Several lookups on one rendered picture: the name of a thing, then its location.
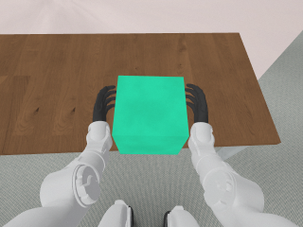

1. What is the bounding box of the robot left shin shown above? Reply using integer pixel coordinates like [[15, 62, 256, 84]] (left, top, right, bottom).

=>
[[115, 200, 127, 206]]

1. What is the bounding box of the left robot forearm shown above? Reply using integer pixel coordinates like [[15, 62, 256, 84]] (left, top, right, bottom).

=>
[[40, 121, 113, 204]]

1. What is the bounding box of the left robot thigh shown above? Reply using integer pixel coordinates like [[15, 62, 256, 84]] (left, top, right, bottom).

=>
[[98, 203, 132, 227]]

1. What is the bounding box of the robot left hand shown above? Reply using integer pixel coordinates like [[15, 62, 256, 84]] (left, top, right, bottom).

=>
[[93, 85, 116, 122]]

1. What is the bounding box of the robot right hand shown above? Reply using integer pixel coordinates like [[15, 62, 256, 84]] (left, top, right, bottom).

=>
[[185, 83, 208, 124]]

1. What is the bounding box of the carton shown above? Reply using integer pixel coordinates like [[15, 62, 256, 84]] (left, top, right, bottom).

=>
[[112, 76, 189, 155]]

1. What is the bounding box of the right robot forearm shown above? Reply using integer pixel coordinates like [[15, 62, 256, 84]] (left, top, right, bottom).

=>
[[187, 122, 240, 191]]

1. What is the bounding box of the left robot upper arm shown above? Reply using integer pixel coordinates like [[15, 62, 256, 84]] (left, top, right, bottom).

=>
[[3, 165, 101, 227]]

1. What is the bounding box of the right robot upper arm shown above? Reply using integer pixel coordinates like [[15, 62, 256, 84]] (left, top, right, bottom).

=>
[[204, 170, 299, 227]]

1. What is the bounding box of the table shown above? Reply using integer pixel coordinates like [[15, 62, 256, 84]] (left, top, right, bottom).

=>
[[0, 32, 281, 161]]

